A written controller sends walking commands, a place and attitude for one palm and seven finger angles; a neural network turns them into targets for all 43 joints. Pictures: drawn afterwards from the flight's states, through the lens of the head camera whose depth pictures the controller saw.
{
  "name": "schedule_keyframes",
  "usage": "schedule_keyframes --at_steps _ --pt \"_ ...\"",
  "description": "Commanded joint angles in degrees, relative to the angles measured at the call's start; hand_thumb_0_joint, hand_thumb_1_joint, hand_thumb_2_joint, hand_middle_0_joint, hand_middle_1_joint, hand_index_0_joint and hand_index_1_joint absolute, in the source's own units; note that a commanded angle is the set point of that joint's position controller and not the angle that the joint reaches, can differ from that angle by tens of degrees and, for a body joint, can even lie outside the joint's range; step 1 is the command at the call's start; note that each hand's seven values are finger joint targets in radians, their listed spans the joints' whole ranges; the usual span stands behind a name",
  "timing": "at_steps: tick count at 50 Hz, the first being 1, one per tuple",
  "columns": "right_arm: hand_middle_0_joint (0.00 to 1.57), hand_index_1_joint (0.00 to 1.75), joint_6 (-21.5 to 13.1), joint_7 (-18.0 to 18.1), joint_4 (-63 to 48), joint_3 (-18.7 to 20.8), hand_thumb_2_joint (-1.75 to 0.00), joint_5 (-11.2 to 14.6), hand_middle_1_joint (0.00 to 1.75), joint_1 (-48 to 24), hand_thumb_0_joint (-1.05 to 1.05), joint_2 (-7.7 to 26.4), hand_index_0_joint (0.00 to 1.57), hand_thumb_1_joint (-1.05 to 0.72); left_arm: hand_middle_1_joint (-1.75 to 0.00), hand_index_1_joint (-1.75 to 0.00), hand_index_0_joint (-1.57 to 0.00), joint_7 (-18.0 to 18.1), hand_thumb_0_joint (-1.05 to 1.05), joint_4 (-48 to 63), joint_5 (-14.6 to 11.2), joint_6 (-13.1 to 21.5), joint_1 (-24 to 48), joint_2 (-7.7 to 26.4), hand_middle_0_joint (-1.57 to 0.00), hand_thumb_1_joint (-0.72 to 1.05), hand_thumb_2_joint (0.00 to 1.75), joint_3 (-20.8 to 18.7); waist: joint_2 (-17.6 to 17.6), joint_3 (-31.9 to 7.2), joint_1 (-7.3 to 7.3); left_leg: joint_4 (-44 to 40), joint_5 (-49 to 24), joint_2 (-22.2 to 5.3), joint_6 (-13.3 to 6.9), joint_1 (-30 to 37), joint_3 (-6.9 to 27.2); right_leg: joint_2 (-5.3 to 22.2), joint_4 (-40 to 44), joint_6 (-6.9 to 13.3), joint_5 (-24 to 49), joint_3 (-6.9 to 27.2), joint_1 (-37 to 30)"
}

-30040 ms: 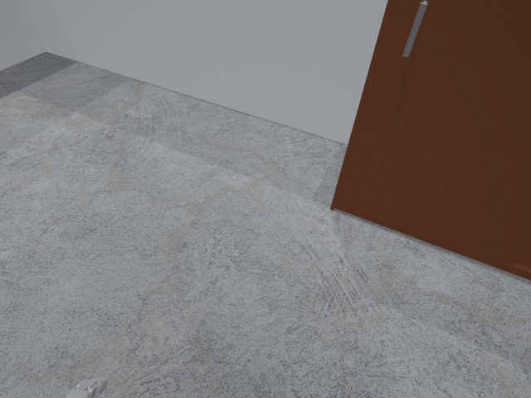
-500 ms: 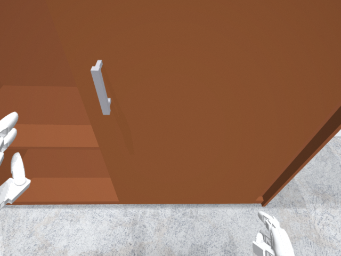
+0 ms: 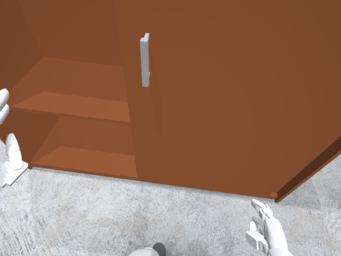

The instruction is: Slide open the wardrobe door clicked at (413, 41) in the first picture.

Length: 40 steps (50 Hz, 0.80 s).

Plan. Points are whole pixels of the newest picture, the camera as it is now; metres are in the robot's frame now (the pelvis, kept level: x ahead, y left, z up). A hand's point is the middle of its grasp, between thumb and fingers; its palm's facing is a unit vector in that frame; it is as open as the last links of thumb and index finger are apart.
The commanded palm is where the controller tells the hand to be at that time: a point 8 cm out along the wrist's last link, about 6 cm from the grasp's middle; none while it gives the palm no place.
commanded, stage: step back with the hand held close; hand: left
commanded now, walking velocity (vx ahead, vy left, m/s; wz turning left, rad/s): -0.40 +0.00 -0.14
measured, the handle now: (146, 60) +0.58 +0.14 +0.14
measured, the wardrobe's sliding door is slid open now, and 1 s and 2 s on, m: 0.69 0.69 0.69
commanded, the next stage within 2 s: stop stepping back and stand still in 0.12 s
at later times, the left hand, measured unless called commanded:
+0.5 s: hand out of the picture +0.14 +0.29 +0.19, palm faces +0.30 -0.87 -0.40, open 7.4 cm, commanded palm +0.09 +0.33 +0.18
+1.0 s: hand out of the picture +0.11 +0.30 +0.19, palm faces +0.27 -0.82 -0.51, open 7.4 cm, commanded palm +0.07 +0.34 +0.18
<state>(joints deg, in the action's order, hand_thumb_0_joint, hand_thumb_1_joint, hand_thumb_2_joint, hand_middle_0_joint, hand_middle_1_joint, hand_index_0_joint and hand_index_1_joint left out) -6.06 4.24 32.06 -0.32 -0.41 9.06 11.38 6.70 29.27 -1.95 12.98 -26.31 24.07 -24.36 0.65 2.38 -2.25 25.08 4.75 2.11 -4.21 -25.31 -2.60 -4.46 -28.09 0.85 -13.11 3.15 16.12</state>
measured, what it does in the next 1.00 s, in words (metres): walks backwards: left foot, then right foot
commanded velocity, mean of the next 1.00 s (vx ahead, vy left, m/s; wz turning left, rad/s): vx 0.05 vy -0.05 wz -0.02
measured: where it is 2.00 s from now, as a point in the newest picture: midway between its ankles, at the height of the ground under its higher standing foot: outside the picture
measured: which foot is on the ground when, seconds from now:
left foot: down 0.00-0.04, up 0.06-0.14, down 0.16-0.54, up 0.56-0.66, down 0.68-0.92, up 0.94-1.00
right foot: down 0.00-0.16, up 0.18-0.52, down 0.54-0.70, up 0.72-0.92, down 0.94-1.00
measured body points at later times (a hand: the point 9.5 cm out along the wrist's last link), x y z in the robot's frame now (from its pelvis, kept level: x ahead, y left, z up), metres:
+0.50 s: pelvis -0.08 +0.05 +0.02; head -0.07 +0.09 +0.47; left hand +0.12 +0.33 +0.21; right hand +0.04 -0.19 -0.05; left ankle +0.05 +0.09 -0.72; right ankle -0.22 -0.04 -0.70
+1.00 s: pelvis -0.12 +0.07 +0.00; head -0.12 +0.09 +0.45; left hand +0.09 +0.35 +0.21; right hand -0.03 -0.18 -0.09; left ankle -0.06 +0.16 -0.68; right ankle -0.13 +0.00 -0.73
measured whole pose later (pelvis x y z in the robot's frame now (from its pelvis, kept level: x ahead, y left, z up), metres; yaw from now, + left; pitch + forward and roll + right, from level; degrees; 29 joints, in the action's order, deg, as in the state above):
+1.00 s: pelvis -0.12 +0.07 +0.00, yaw -10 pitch +0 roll +0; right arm -5.6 2.8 37.9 -0.4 -1.4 16.1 10.4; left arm 7.0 32.8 -2.5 11.1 -34.9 27.3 -26.5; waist -2.5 -1.4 -1.4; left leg 55.5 22.4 1.6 0.8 -30.9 -1.8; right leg -3.3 -28.1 6.0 -15.4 -2.5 14.0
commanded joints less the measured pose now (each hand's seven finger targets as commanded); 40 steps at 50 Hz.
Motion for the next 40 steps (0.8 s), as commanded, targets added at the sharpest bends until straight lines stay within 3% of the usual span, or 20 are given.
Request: schedule_keyframes --at_steps 1,3,5,7,8,9,11,14,20,22,24,26,27,28,30,33,34,35,37,40 --pt "0.20 0.30 -1.70 0.04 -6.76 4.04 -0.90 0.34 0.30 -2.03 0.00 7.64 0.20 -0.90 -0.30 -0.30 -0.20 1.47 0.00 11.65 -0.78 4.12 -0.08 12.10 -0.20 0.90 0.90 -7.43 -7.06 -10.86 1.85 13.18 13.92 -3.03 4.16 20.19 4.52 13.30 15.95 5.80 -8.70 15.52 17.34" --pt "0.20 0.30 -0.79 -0.58 -5.26 4.69 -0.90 0.41 0.30 -0.81 0.00 7.77 0.20 -0.90 -0.30 -0.30 -0.20 1.74 0.00 9.11 -0.60 3.35 0.91 10.80 -0.20 0.90 0.90 -5.71 -11.76 -6.83 2.44 27.02 17.48 -2.41 4.94 23.18 6.60 20.06 21.02 8.74 -18.52 19.83 29.77" --pt "0.20 0.30 -0.21 -0.74 -5.58 3.75 -0.90 0.76 0.30 -1.66 0.00 7.44 0.20 -0.90 -0.30 -0.30 -0.20 1.83 0.00 9.39 0.31 3.29 4.25 10.26 -0.20 0.90 0.90 -4.01 -11.07 -2.54 3.27 22.24 16.78 -3.97 4.21 18.58 7.77 18.18 15.67 6.58 -10.70 13.56 27.10" --pt "0.20 0.30 -0.74 0.68 -6.22 2.71 -0.90 0.64 0.30 -3.56 0.00 9.36 0.20 -0.90 -0.30 -0.30 -0.20 1.67 0.00 10.03 -0.02 3.22 7.52 11.05 -0.20 0.90 0.90 -4.29 7.24 1.77 2.95 -5.58 15.52 -7.63 2.17 7.09 13.50 5.88 0.34 0.58 -8.05 5.88 17.95" --pt "0.20 0.30 -1.83 1.62 -7.06 3.18 -0.90 0.40 0.30 -6.32 0.00 11.36 0.20 -0.90 -0.30 -0.30 -0.20 1.59 0.00 13.78 1.12 4.03 12.74 12.06 -0.20 0.90 0.90 -5.17 22.92 1.09 2.32 -16.50 18.02 -16.29 -0.82 -5.06 23.41 -0.53 -16.61 -1.57 -6.92 0.51 6.25" --pt "0.20 0.30 -2.95 1.86 -5.72 3.38 -0.90 -0.89 0.30 -4.18 0.00 9.20 0.20 -0.90 -0.30 -0.30 -0.20 2.07 0.00 11.64 1.60 4.47 12.16 12.84 -0.20 0.90 0.90 -7.62 25.39 -2.41 1.43 -17.76 14.41 -21.06 -3.74 -9.12 26.05 -2.10 -29.00 -1.42 -11.78 1.29 1.48" --pt "0.20 0.30 -4.57 0.65 -5.43 4.64 -0.90 -0.75 0.30 -1.75 0.00 8.93 0.20 -0.90 -0.30 -0.30 -0.20 1.15 0.00 10.05 1.07 5.22 6.22 11.89 -0.20 0.90 0.90 -8.31 15.04 -10.56 1.07 -18.34 27.09 -22.43 -5.58 -8.12 24.98 -1.94 -37.80 -1.77 -11.49 3.34 -4.00" --pt "0.20 0.30 -5.74 -1.11 -6.52 5.13 -0.90 0.43 0.30 -0.86 0.00 8.55 0.20 -0.90 -0.30 -0.30 -0.20 0.68 0.00 15.72 0.16 4.39 -0.35 9.78 -0.20 0.90 0.90 -7.05 4.98 -14.64 0.40 -15.62 25.18 -17.52 -3.78 9.41 20.34 -0.64 -31.95 -1.77 -12.33 -0.33 4.74" --pt "0.20 0.30 -5.94 -0.65 -4.12 3.23 -0.90 0.20 0.30 0.64 0.00 7.43 0.20 -0.90 -0.30 -0.30 -0.20 2.20 0.00 16.97 -0.99 0.19 -3.64 8.76 -0.20 0.90 0.90 -3.99 19.01 -12.69 1.25 -24.03 28.32 -9.39 12.68 18.38 10.97 -4.88 -1.45 0.68 -19.63 -10.44 -3.73" --pt "0.20 0.30 -5.54 -0.42 -3.48 3.09 -0.90 -0.16 0.30 1.31 0.00 7.37 0.20 -0.90 -0.30 -0.30 -0.20 2.47 0.00 14.90 -1.20 -1.04 -3.51 10.17 -0.20 0.90 0.90 -4.35 18.10 -12.65 1.46 -20.11 20.94 -6.22 14.55 16.04 5.99 -4.21 7.71 2.40 -14.89 -10.98 -10.38" --pt "0.20 0.30 -3.90 -0.29 -3.12 2.93 -0.90 -0.26 0.30 2.30 0.00 6.85 0.20 -0.90 -0.30 -0.30 -0.20 2.04 0.00 13.39 -1.58 -1.77 -4.59 11.91 -0.20 0.90 0.90 -6.07 5.56 -13.41 1.68 -2.12 9.83 -2.28 9.71 19.60 -0.56 3.90 15.40 4.88 -4.75 -5.12 -7.19" --pt "0.20 0.30 -2.64 -0.20 -2.64 2.58 -0.90 -0.44 0.30 0.59 0.00 6.32 0.20 -0.90 -0.30 -0.30 -0.20 1.97 0.00 13.48 -2.59 -1.40 -2.80 15.26 -0.20 0.90 0.90 -9.14 -9.19 -10.91 1.90 21.08 10.28 -1.89 5.20 16.38 1.10 17.33 19.21 9.36 -1.81 3.68 4.19" --pt "0.20 0.30 -2.79 -0.23 -3.41 2.11 -0.90 -0.20 0.30 -1.33 0.00 6.36 0.20 -0.90 -0.30 -0.30 -0.20 1.99 0.00 13.45 -3.07 -1.37 -0.29 16.34 -0.20 0.90 0.90 -10.48 -10.52 -9.35 1.55 27.95 11.59 -2.47 5.25 9.02 2.98 21.33 18.31 11.65 -0.19 6.66 3.37" --pt "0.20 0.30 -3.23 -0.53 -3.35 1.55 -0.90 -0.88 0.30 -1.36 0.00 6.48 0.20 -0.90 -0.30 -0.30 -0.20 2.27 0.00 11.95 -2.98 -0.99 2.33 16.92 -0.20 0.90 0.90 -11.72 -8.43 -10.56 1.82 28.52 11.38 -4.10 5.36 5.66 4.19 22.81 15.54 12.40 3.04 5.22 0.23" --pt "0.20 0.30 -3.34 -0.61 -2.82 4.32 -0.90 1.38 0.30 -1.46 0.00 9.15 0.20 -0.90 -0.30 -0.30 -0.20 0.97 0.00 5.41 -3.27 -2.21 3.63 9.12 -0.20 0.90 0.90 -4.70 -18.94 -2.87 2.66 24.14 9.53 -5.04 4.57 1.29 5.50 18.57 12.60 10.33 -3.58 4.98 -1.11" --pt "0.20 0.30 -2.32 0.93 -2.19 2.93 -0.90 1.44 0.30 -3.17 0.00 9.43 0.20 -0.90 -0.30 -0.30 -0.20 1.12 0.00 5.15 -2.30 -3.16 9.03 9.62 -0.20 0.90 0.90 -3.23 2.86 3.72 4.43 8.08 16.90 -6.39 3.03 12.70 4.42 13.57 -0.40 5.95 -20.04 -2.65 11.56" --pt "0.20 0.30 -2.61 1.40 -2.40 2.35 -0.90 0.71 0.30 -2.62 0.00 10.51 0.20 -0.90 -0.30 -0.30 -0.20 1.16 0.00 5.98 -1.94 -3.06 10.96 8.26 -0.20 0.90 0.90 -2.01 18.81 5.21 4.59 -3.70 27.46 -9.75 1.30 12.48 15.11 5.78 -12.60 3.22 -22.65 -6.82 15.21" --pt "0.20 0.30 -3.33 1.14 -3.76 1.77 -0.90 0.32 0.30 -3.08 0.00 10.94 0.20 -0.90 -0.30 -0.30 -0.20 1.54 0.00 9.28 -1.71 -2.10 13.69 8.38 -0.20 0.90 0.90 -1.66 31.64 4.20 4.10 -17.56 41.04 -17.35 -0.40 10.95 34.49 -1.01 -24.36 1.04 -24.58 -7.80 15.61" --pt "0.20 0.30 -4.93 0.75 -4.00 0.24 -0.90 -0.61 0.30 -2.31 0.00 7.98 0.20 -0.90 -0.30 -0.30 -0.20 1.50 0.00 13.08 -1.09 -0.95 14.36 13.73 -0.20 0.90 0.90 -4.85 20.85 3.07 2.01 -25.02 46.47 -18.28 4.74 2.89 37.51 0.41 -30.90 2.53 -19.25 -3.09 9.01" --pt "0.20 0.30 -5.71 -0.44 -3.24 1.86 -0.90 -1.13 0.30 -0.78 0.00 7.65 0.20 -0.90 -0.30 -0.30 -0.20 1.78 0.00 16.40 -1.32 -0.34 3.29 12.02 -0.20 0.90 0.90 -6.06 7.16 -5.44 0.23 -23.03 35.91 -14.48 6.54 -1.40 20.57 -0.47 -22.82 2.13 -13.60 -6.62 -6.66"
